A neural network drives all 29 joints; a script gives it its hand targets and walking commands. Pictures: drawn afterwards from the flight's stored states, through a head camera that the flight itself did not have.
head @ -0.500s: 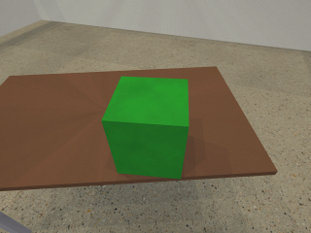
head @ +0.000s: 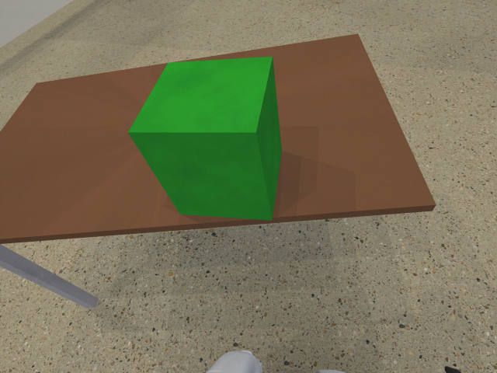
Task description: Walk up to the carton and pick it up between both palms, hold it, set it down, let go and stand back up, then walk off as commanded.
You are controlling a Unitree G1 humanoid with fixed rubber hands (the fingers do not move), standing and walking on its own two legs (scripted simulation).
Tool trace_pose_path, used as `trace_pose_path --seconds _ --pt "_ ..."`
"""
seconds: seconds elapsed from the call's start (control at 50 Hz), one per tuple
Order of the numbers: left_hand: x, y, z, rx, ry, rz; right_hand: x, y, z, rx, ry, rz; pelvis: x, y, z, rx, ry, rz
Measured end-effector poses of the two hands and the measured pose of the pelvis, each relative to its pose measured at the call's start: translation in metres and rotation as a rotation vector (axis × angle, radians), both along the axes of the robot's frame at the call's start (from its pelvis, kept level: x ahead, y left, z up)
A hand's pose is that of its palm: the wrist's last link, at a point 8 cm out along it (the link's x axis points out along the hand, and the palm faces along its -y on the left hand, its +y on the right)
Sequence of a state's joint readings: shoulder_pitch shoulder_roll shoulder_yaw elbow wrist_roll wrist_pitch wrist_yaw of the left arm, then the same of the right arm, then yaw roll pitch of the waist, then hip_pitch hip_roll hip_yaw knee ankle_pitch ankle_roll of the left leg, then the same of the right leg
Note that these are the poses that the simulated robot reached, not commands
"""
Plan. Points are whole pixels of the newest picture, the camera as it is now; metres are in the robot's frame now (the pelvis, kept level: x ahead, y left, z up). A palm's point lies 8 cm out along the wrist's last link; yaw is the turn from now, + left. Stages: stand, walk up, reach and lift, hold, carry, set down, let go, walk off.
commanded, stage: walk off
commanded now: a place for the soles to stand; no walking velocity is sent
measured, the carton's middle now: (221, 143) +0.54 +0.08 +0.04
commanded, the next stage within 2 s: none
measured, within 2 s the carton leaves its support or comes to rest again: neither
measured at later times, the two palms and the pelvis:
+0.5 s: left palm out of the picture -0.02 +0.38 -0.15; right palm out of the picture +0.01 -0.24 -0.12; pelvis -0.08 +0.07 -0.03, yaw +1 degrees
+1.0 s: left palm out of the picture -0.08 +0.37 -0.14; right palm out of the picture -0.10 -0.26 -0.13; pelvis -0.17 +0.05 -0.04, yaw -5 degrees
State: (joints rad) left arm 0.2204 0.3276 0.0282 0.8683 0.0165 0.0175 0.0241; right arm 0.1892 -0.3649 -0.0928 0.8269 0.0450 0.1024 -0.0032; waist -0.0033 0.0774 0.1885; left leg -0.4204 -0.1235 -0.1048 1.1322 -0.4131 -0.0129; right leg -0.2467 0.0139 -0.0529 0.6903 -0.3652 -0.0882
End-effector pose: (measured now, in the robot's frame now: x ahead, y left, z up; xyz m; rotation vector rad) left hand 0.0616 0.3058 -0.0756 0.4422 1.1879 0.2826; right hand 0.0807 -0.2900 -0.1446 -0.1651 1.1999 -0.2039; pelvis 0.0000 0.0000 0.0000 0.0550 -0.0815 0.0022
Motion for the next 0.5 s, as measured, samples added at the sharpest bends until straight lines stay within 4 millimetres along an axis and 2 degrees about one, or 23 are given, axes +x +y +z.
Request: trace_pose_path --seconds 0.14,0.3,0.4,0.5 --pt "-0.028 0.004 -0.008 -0.019 -0.014 0.035 -0.01 0.002 0.004 -0.022 -0.012 0.027 -0.019 0.004 -0.003 -0.02 -0.024 0.027" --pt "-0.049 0.024 -0.022 -0.051 -0.027 0.033 -0.029 0.02 0.012 -0.058 -0.025 0.026 -0.041 0.026 -0.007 -0.055 -0.044 0.031" --pt "-0.065 0.045 -0.042 -0.084 -0.017 0.025 -0.046 0.035 0.019 -0.107 -0.023 0.03 -0.056 0.048 -0.014 -0.087 -0.05 0.031" --pt "-0.078 0.072 -0.074 -0.129 -0.006 0.013 -0.072 0.052 0.024 -0.174 -0.029 0.022 -0.076 0.074 -0.029 -0.102 -0.068 0.01"
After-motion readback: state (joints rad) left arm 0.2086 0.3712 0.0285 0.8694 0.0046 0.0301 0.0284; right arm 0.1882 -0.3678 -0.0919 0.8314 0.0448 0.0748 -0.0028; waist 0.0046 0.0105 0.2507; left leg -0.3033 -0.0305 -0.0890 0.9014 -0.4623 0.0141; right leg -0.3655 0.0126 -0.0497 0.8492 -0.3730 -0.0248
